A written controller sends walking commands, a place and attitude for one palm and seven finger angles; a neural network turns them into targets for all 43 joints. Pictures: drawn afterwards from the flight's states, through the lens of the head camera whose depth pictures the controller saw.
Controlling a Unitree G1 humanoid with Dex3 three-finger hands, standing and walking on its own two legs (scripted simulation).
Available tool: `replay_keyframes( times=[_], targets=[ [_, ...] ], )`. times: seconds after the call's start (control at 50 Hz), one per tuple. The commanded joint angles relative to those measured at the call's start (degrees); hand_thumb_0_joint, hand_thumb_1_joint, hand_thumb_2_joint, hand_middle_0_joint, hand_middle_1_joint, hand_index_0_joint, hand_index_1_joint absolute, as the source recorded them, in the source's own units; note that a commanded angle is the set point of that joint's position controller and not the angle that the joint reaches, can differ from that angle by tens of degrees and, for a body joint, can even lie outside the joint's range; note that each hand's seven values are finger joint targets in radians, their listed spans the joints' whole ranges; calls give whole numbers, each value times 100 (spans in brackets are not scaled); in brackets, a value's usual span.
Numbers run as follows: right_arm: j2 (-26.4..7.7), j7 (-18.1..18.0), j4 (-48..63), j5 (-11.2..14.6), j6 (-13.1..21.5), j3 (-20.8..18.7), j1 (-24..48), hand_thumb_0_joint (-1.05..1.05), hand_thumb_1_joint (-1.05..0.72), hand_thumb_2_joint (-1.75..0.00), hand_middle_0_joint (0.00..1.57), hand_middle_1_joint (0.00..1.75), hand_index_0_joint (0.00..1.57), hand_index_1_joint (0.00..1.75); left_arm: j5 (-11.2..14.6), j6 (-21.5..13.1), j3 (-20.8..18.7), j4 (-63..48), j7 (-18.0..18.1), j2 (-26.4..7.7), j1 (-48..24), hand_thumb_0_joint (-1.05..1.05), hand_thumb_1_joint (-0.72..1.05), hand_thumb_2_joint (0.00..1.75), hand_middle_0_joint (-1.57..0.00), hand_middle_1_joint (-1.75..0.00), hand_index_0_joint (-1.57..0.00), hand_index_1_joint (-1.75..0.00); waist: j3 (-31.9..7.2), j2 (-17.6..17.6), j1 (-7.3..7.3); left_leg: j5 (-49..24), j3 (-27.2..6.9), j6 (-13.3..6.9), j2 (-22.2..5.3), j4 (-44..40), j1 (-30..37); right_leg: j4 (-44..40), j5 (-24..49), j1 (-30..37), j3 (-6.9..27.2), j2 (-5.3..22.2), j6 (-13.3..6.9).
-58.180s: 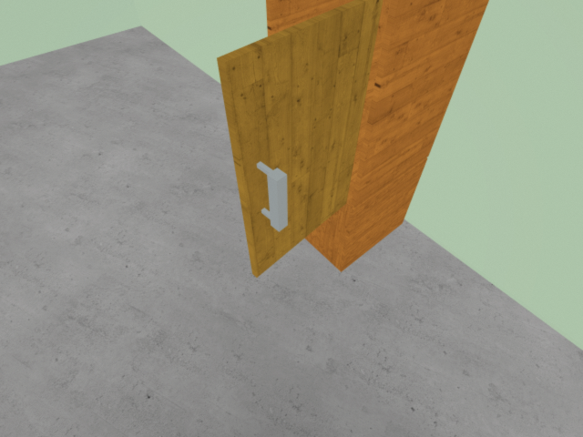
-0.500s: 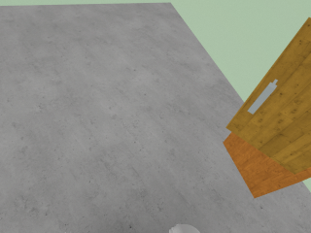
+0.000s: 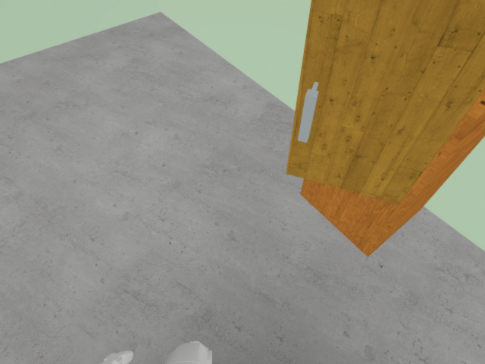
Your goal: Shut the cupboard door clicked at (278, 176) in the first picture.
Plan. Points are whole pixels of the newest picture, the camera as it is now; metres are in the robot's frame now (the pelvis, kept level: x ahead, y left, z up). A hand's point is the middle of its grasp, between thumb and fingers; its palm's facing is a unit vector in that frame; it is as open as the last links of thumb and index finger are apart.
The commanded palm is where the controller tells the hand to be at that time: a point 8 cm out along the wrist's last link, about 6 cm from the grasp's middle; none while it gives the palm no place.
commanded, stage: turn to face it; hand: left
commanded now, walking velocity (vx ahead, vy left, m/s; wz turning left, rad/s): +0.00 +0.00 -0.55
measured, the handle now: (309, 112) +0.71 -0.14 -0.04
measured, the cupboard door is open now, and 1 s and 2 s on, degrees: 32 32 32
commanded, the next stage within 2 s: take the last steps up to it in 0.46 s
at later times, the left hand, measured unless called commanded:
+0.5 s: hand (138, 355) +0.15 +0.21 -0.16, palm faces -0.23 -0.95 -0.22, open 7.4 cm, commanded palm none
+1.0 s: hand (169, 349) +0.17 +0.16 -0.19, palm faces -0.35 -0.93 -0.13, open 7.4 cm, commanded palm none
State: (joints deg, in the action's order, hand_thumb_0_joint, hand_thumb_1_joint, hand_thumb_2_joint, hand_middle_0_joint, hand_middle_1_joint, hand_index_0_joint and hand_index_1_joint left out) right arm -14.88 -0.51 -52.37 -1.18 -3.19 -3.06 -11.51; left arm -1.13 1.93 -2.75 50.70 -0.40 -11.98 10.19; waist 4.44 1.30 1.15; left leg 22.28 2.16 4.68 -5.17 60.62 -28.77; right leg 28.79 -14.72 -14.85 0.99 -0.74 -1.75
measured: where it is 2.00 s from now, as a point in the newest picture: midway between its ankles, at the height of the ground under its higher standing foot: outside the picture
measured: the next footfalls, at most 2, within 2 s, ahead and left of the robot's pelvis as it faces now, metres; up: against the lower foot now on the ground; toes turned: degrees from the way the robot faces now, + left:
left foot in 0.20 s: +0.08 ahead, +0.15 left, +0.00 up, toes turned -3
right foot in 0.56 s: +0.00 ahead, -0.11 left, +0.00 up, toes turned -19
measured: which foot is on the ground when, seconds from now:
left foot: up 0.00-0.18, down 0.20-0.58, up 0.60-0.88, down 0.90-1.00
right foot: down 0.00-0.20, up 0.22-0.54, down 0.56-0.90, up 0.92-1.00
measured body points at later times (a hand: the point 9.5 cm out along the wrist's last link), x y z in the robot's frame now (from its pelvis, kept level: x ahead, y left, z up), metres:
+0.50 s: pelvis +0.02 +0.03 +0.00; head +0.06 +0.03 +0.45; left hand +0.17 +0.26 -0.14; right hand +0.00 -0.22 -0.14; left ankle +0.04 +0.15 -0.74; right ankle -0.04 -0.10 -0.70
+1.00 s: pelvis +0.09 +0.00 +0.00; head +0.11 +0.03 +0.44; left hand +0.19 +0.21 -0.18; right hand +0.01 -0.24 -0.13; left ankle +0.12 +0.10 -0.74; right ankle -0.02 -0.09 -0.68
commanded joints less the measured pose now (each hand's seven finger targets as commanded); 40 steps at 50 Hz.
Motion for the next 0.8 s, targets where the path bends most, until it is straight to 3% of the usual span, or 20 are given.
replay_keyframes(
  times=[0.0,0.08,0.12,0.14,0.16,0.18,0.2,0.24,0.3,0.42,0.46,0.5,0.52,0.54,0.56,0.58,0.6,0.62,0.68,0.78],
  targets=[
    [-323,-39,507,26,136,-116,65,0,-90,-90,20,30,20,30,-46,-106,-368,-346,84,-1245,111,0,90,90,-20,-30,-20,-30,-588,-826,-167,-11,-71,40,138,-745,38,-936,1561,386,1521,1293,-905],
    [-312,-78,535,66,202,-107,-22,0,-90,-90,20,30,20,30,-54,-59,-420,-358,60,-1310,28,0,90,90,-20,-30,-20,-30,-561,-1108,-120,-1,-40,-47,315,-1822,672,-762,1512,53,1884,1243,-873],
    [-320,-115,396,81,272,-99,-407,0,-90,-90,20,30,20,30,-20,-30,-409,-357,69,-1231,-113,0,90,90,-20,-30,-20,-30,-689,-945,78,-651,-24,-88,393,-2950,1483,-396,1487,-241,1875,1041,-603],
    [-456,-138,311,78,336,-104,-642,0,-90,-90,20,30,20,30,27,-7,-370,-389,65,-1082,-141,0,90,90,-20,-30,-20,-30,-834,-593,175,-1083,-102,-133,216,-3662,2202,-46,1163,-648,1642,752,-350],
    [-895,-160,310,13,408,-161,-722,0,-90,-90,20,30,20,30,83,19,-310,-439,47,-721,89,0,90,90,-20,-30,-20,-30,-1033,750,133,-1303,-1244,-462,-890,-4317,2801,862,-39,-1299,1040,10,-22],
    [-1291,-184,381,-28,386,-233,-774,0,-90,-90,20,30,20,30,78,19,-266,-505,12,-616,117,0,90,90,-20,-30,-20,-30,-916,1830,129,-2130,-2272,-1060,-2049,-4507,2772,2192,-1993,-1812,168,-355,267],
    [-1211,-180,419,-59,348,-194,-752,0,-90,-90,20,30,20,30,23,23,-271,-521,9,-807,-72,0,90,90,-20,-30,-20,-30,-732,1100,191,-2337,-2176,-1392,-2207,-4405,2189,3018,-2011,-1545,329,-59,250],
    [-882,-230,496,-85,386,-92,-250,0,-90,-90,20,30,20,30,-38,72,-369,-333,-47,-795,101,0,90,90,-20,-30,-20,-30,-559,1129,-89,-2871,-1482,-1305,-1738,-4386,1916,3794,-1495,-1641,284,71,404],
    [-704,-233,453,-79,376,-41,-130,0,-90,-90,20,30,20,30,-5,95,-301,-266,-124,-604,106,0,90,90,-20,-30,-20,-30,-515,1011,-148,-3514,-439,-1191,-1213,-4079,2136,3515,-1174,-1555,-58,150,459],
    [-811,-175,110,-83,324,-148,-628,0,-90,-90,20,30,20,30,8,71,-183,-295,-106,-370,-216,0,90,90,-20,-30,-20,-30,-661,1137,104,-3609,-176,-1253,-1296,-3831,2394,1741,-1125,-880,-464,105,400],
    [-864,-152,52,-69,302,-185,-586,0,-90,-90,20,30,20,30,14,38,-167,-232,-85,-375,-88,0,90,90,-20,-30,-20,-30,-737,1145,60,-3510,-139,-1201,-1327,-3636,2352,1053,-860,-463,-566,46,323],
    [-856,-127,22,-10,283,-209,-495,0,-90,-90,20,30,20,30,5,-24,-194,-84,-66,-497,291,0,90,90,-20,-30,-20,-30,-847,831,-155,-3014,58,-881,-1123,-3159,1918,-249,356,474,-584,28,239],
    [-720,-99,45,35,280,-209,-470,0,-90,-90,20,30,20,30,-18,-71,-245,4,-32,-766,569,0,90,90,-20,-30,-20,-30,-947,301,-265,-2199,322,-580,-872,-2696,1461,-739,1113,1104,-88,446,112],
    [-295,-82,177,74,278,-126,-403,0,-90,-90,20,30,20,30,-80,-134,-334,103,46,-1283,761,0,90,90,-20,-30,-20,-30,-970,-1240,-350,-183,802,-253,-149,-1770,247,-987,2414,1808,1429,1696,-315],
    [-236,-105,317,56,203,-59,-45,0,-90,-90,20,30,20,30,-27,-136,-355,192,69,-1500,970,0,90,90,-20,-30,-20,-30,-809,-1668,-558,1487,441,-196,151,-691,-123,-1133,2696,1372,2017,2335,-1012],
    [-241,-100,307,38,155,-61,-40,0,-90,-90,20,30,20,30,-26,-105,-332,151,77,-1463,857,0,90,90,-20,-30,-20,-30,-580,-1333,-492,1307,39,-251,124,-45,-320,-1303,1476,1063,1825,2200,-1209],
    [-227,-93,263,-10,147,-94,-47,0,-90,-90,20,30,20,30,-45,-93,-367,133,113,-1241,638,0,90,90,-20,-30,-20,-30,-390,-1599,-400,1040,-73,-265,57,267,-755,-1528,442,1079,1830,1920,-1150],
    [-335,-80,169,-27,192,-92,-67,0,-90,-90,20,30,20,30,-42,-110,-356,122,122,-1130,436,0,90,90,-20,-30,-20,-30,-334,-1825,-333,757,-89,-241,-11,378,-984,-1557,86,1221,1778,1746,-1134],
    [-281,28,62,-61,244,-101,-177,0,-90,-90,20,30,20,30,-34,-208,-252,77,82,-888,170,0,90,90,-20,-30,-20,-30,-190,-1239,-88,141,123,-174,-21,-68,-293,-1516,-82,508,877,1314,-909],
    [-93,44,57,-57,364,-67,-242,0,-90,-90,20,30,20,30,-66,-261,-289,234,29,-976,332,0,90,90,-20,-30,-20,-30,-55,-1077,-94,48,362,-218,125,-1894,580,-1516,-593,159,1024,1279,-1005]
  ],
)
